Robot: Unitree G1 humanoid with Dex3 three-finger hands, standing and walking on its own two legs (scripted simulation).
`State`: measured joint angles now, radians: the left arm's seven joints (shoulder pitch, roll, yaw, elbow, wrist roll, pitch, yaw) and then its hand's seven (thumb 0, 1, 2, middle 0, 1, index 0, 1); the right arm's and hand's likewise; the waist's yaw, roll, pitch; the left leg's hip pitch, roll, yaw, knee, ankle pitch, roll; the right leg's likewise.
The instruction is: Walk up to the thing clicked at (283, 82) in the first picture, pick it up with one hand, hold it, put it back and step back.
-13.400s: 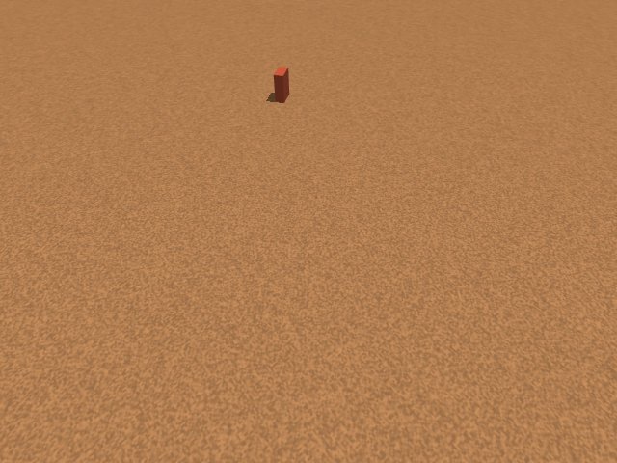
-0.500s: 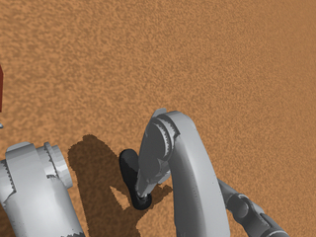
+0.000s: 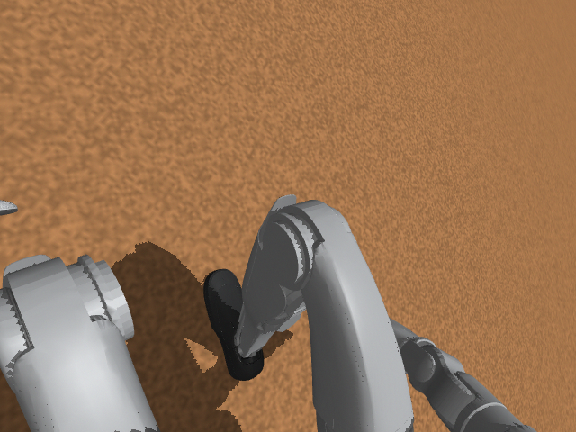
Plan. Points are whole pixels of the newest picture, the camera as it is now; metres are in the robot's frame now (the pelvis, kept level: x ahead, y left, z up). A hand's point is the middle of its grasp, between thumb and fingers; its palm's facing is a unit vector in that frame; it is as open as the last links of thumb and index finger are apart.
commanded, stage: rest palm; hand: left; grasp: from the side
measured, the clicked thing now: out of the picture +0.49 +0.26 -0.21
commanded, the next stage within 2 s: close in 0.24 s
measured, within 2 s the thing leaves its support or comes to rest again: neither
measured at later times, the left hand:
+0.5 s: hand out of the picture +0.45 +0.26 -0.19, palm faces +0.29 -0.96 -0.04, open 15.2 cm
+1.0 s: hand out of the picture +0.45 +0.27 -0.18, palm faces +0.30 -0.95 -0.04, open 11.4 cm
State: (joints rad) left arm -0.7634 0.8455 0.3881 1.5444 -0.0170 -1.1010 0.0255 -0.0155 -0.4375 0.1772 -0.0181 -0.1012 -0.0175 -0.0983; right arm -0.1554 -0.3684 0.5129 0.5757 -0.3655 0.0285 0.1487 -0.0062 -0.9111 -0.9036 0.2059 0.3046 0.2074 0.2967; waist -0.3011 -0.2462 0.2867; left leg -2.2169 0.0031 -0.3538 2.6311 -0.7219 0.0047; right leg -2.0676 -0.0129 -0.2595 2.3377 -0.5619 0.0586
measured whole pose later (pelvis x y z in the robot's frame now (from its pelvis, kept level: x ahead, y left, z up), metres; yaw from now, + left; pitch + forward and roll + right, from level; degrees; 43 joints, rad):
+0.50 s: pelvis +0.00 +0.00 +0.00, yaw -1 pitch +15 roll -19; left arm -0.77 0.87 0.37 1.56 0.00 -1.13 0.08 -0.01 -0.16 0.27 -0.09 -0.15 -0.09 -0.15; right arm -0.17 -0.36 0.53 0.59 -0.38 0.02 0.16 -0.01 -0.89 -0.90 0.21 0.30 0.21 0.30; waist -0.30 -0.27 0.30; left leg -2.21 0.00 -0.37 2.63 -0.73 0.00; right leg -2.06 0.00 -0.27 2.32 -0.56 0.06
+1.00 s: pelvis +0.00 +0.00 +0.00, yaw -1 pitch +14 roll -20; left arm -0.79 0.92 0.39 1.60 0.00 -1.14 0.06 -0.01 0.09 0.48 -0.41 -0.43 -0.41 -0.42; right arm -0.19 -0.36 0.56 0.58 -0.39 0.03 0.14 -0.01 -0.88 -0.89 0.21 0.30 0.21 0.30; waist -0.31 -0.28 0.31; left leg -2.21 0.01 -0.38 2.63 -0.73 0.00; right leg -2.05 0.01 -0.28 2.31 -0.55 0.06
